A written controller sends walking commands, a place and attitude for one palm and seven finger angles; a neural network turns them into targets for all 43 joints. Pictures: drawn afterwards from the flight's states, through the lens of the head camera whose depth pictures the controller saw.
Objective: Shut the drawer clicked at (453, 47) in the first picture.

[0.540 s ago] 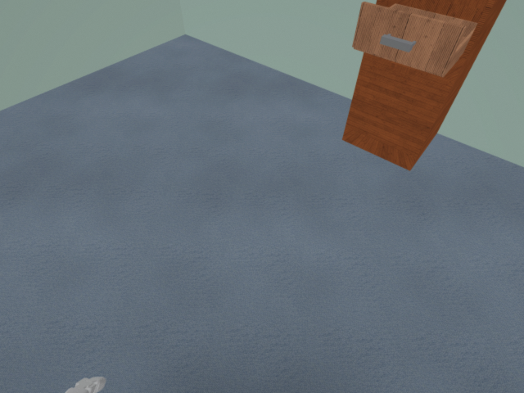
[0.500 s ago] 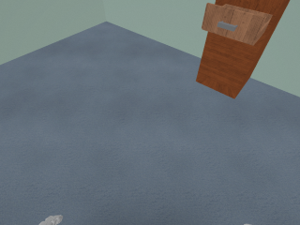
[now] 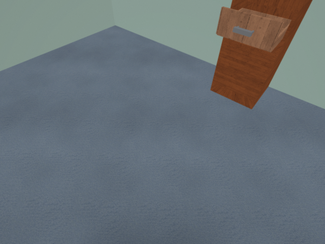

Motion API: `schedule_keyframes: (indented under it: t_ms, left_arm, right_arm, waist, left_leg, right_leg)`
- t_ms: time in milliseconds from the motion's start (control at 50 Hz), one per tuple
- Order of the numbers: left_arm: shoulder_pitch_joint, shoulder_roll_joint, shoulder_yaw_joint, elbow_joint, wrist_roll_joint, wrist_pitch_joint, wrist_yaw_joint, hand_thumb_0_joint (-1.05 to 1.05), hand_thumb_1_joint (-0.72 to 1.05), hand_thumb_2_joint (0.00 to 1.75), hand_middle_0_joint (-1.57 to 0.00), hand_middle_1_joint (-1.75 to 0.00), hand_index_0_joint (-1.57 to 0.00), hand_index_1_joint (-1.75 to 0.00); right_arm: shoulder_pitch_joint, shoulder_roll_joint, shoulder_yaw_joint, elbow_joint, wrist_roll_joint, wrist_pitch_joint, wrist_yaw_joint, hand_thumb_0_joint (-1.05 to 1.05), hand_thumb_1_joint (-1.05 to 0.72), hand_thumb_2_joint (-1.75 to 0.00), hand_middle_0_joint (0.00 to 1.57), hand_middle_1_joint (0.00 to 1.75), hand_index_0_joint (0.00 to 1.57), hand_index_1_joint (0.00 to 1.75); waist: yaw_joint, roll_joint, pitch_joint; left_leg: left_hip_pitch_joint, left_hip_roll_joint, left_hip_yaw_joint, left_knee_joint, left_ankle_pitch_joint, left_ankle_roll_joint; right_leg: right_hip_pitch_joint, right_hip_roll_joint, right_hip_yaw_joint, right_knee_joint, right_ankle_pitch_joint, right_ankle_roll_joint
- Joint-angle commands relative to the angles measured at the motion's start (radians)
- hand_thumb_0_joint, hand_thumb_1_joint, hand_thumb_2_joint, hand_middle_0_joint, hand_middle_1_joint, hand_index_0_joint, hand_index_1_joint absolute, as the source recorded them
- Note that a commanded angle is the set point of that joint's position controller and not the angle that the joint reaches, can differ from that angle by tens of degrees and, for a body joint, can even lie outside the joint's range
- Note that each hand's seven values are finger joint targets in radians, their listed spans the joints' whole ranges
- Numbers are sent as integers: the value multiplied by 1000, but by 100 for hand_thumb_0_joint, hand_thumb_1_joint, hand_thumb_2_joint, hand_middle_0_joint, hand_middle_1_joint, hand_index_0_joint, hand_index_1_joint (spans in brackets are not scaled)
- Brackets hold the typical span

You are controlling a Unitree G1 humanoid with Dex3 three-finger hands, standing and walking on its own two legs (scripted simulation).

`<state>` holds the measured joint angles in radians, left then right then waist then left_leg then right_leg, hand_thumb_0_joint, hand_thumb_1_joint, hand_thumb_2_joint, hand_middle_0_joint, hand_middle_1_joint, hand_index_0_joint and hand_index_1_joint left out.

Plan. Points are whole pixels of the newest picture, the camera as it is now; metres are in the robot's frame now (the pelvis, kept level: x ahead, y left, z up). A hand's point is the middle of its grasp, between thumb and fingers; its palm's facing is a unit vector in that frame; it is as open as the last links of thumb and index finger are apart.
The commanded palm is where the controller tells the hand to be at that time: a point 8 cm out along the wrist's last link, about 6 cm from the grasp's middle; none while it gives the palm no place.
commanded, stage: stand and wait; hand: left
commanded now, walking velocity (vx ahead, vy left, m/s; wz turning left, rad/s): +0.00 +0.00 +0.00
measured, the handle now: (243, 30) +1.33 -0.43 -0.04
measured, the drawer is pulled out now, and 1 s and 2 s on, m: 0.22 0.22 0.22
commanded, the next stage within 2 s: look at it before walking up in 0.34 s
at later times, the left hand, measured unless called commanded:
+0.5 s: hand out of the picture +0.06 +0.24 -0.15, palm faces -0.03 -0.94 -0.33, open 7.4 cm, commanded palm none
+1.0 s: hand out of the picture +0.06 +0.25 -0.15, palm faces -0.03 -0.94 -0.34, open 7.4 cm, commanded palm none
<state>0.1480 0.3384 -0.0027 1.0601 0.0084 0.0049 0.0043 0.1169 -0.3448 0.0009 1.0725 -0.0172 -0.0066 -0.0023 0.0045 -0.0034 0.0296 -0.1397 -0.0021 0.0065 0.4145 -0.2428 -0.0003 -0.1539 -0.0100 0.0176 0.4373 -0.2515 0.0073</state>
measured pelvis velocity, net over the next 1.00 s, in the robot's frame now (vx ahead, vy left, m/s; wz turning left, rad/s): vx -0.01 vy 0.00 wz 0.00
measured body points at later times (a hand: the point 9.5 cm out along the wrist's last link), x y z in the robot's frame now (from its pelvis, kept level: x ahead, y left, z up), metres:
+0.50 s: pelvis -0.01 +0.00 +0.00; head -0.01 +0.00 +0.45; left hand +0.07 +0.29 -0.13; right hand +0.06 -0.30 -0.13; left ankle -0.01 +0.12 -0.74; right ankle -0.01 -0.12 -0.74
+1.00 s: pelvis -0.01 +0.00 +0.00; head +0.00 +0.00 +0.45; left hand +0.07 +0.29 -0.13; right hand +0.08 -0.30 -0.13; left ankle -0.01 +0.12 -0.74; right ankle -0.01 -0.12 -0.74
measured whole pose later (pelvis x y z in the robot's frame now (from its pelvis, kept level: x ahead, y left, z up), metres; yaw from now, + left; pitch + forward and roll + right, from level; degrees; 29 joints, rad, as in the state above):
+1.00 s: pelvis -0.01 +0.00 +0.00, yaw +0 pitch -1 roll +0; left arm 0.14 0.34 -0.01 1.09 0.01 0.00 0.00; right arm 0.11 -0.34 0.01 1.11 -0.01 -0.01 0.00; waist 0.00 0.00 0.03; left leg -0.13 0.00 0.01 0.36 -0.21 -0.01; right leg -0.15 0.00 0.02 0.39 -0.21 0.00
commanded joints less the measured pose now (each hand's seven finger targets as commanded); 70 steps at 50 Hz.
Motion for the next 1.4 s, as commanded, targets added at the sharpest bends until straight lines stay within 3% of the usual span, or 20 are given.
schedule_keyframes:
  t_ms: [0,80,260,980,1020,1060,1100,1160,1200,1220,1240,1260,1280,1300,1320,1340,1360,1380]
  left_arm:
    - [-64,212,39,-67,-1,-28,9,0,90,90,-20,-30,-20,-30]
    - [-61,212,37,-56,1,-27,7,0,90,90,-20,-30,-20,-30]
    - [-60,212,36,-46,2,-28,5,0,90,90,-20,-30,-20,-30]
    - [-54,211,35,-35,3,-32,7,0,90,90,-20,-30,-20,-30]
    - [20,88,9,-4,3,-10,10,0,90,90,-20,-30,-20,-30]
    - [46,91,16,-8,10,5,-1,0,90,90,-20,-30,-20,-30]
    - [69,92,28,-28,15,10,-13,0,90,90,-20,-30,-20,-30]
    - [101,62,42,-61,17,1,-24,0,90,90,-20,-30,-20,-30]
    - [116,15,43,-79,15,-14,-29,0,90,90,-20,-30,-20,-30]
    - [111,-4,45,-93,14,-22,-31,0,90,90,-20,-30,-20,-30]
    - [110,-12,47,-96,14,-28,-32,0,90,90,-20,-30,-20,-30]
    - [133,-25,51,-91,15,-35,-32,0,90,90,-20,-30,-20,-30]
    - [221,-27,58,-62,17,-42,-31,0,90,90,-20,-30,-20,-30]
    - [362,35,76,-16,21,-53,-21,0,90,90,-20,-30,-20,-30]
    - [504,106,90,33,11,-65,-4,0,90,90,-20,-30,-20,-30]
    - [548,87,83,52,8,-66,11,0,90,90,-20,-30,-20,-30]
    - [519,50,76,45,14,-64,17,0,90,90,-20,-30,-20,-30]
    - [478,31,71,33,18,-65,20,0,90,90,-20,-30,-20,-30]
  right_arm:
    - [-60,-200,-41,-63,7,-26,-14,0,-90,-90,20,30,20,30]
    - [-57,-202,-40,-49,7,-24,-11,0,-90,-90,20,30,20,30]
    - [-43,-201,-37,-29,8,-25,-9,0,-90,-90,20,30,20,30]
    - [-56,-204,-35,-22,11,-28,-10,0,-90,-90,20,30,20,30]
    - [9,-80,-6,5,2,-11,-6,0,-90,-90,20,30,20,30]
    - [45,-83,-13,4,-5,1,-2,0,-90,-90,20,30,20,30]
    - [55,-97,-26,-12,-8,3,-1,0,-90,-90,20,30,20,30]
    - [110,-113,-42,-31,-7,-8,-4,0,-90,-90,20,30,20,30]
    - [161,-132,-59,-33,-4,-22,-9,0,-90,-90,20,30,20,30]
    - [181,-126,-65,-34,-2,-29,-11,0,-90,-90,20,30,20,30]
    - [188,-116,-68,-34,-1,-32,-11,0,-90,-90,20,30,20,30]
    - [188,-96,-66,-34,-2,-34,-12,0,-90,-90,20,30,20,30]
    - [159,-75,-60,-39,-3,-35,-13,0,-90,-90,20,30,20,30]
    - [111,-18,-51,-73,4,-43,-9,0,-90,-90,20,30,20,30]
    - [0,25,-39,-131,2,-54,-1,0,-90,-90,20,30,20,30]
    - [-64,8,-42,-150,-2,-58,-4,0,-90,-90,20,30,20,30]
    - [-70,31,-44,-149,-1,-59,-4,0,-90,-90,20,30,20,30]
    - [-58,46,-44,-140,-2,-59,1,0,-90,-90,20,30,20,30]
  waist:
    - [-6,-5,-70]
    - [-4,-5,-39]
    - [-3,-9,-36]
    - [-3,-2,-67]
    - [-3,-2,-76]
    - [-3,-10,0]
    - [-1,7,81]
    - [-12,57,101]
    - [-23,154,77]
    - [-25,179,70]
    - [-23,165,70]
    - [-8,137,67]
    - [40,74,42]
    - [97,-152,6]
    - [145,-371,39]
    - [155,-278,63]
    - [125,-123,81]
    - [96,-66,70]
  left_leg:
    - [13,113,-89,-67,186,31]
    - [-1,112,-92,-86,122,30]
    - [-13,114,-102,-98,97,29]
    - [32,124,-99,-104,193,26]
    - [42,117,-62,-80,60,6]
    - [-26,111,-58,-84,-196,11]
    - [-82,124,-73,-96,-345,25]
    - [-69,184,-138,-106,-405,72]
    - [21,273,-219,-139,-332,122]
    - [70,314,-228,-132,-225,149]
    - [75,327,-200,-101,-126,159]
    - [27,309,-148,-29,-18,143]
    - [-82,244,-46,124,46,93]
    - [-321,127,104,416,11,26]
    - [-570,32,141,636,-322,-10]
    - [-647,68,45,738,-350,-8]
    - [-686,97,27,780,-283,-14]
    - [-681,119,24,765,-241,-18]
  right_leg:
    - [10,-110,89,-76,201,-43]
    - [-16,-108,98,-100,119,-42]
    - [-24,-107,101,-114,66,-40]
    - [9,-110,90,-110,190,-36]
    - [-7,-97,94,-104,36,-23]
    - [-79,-73,120,-106,-214,-36]
    - [-155,-47,135,-80,-314,-50]
    - [-231,1,104,54,-293,-62]
    - [-302,42,12,214,-179,-50]
    - [-334,31,-34,249,-173,-40]
    - [-326,12,-47,241,-196,-35]
    - [-244,5,-57,178,-174,-37]
    - [-62,0,-32,68,-80,-58]
    - [170,-141,228,-51,7,-122]
    - [277,-319,547,-169,240,-212]
    - [286,-359,598,-153,399,-271]
    - [300,-345,528,-124,430,-298]
    - [287,-317,447,-113,389,-279]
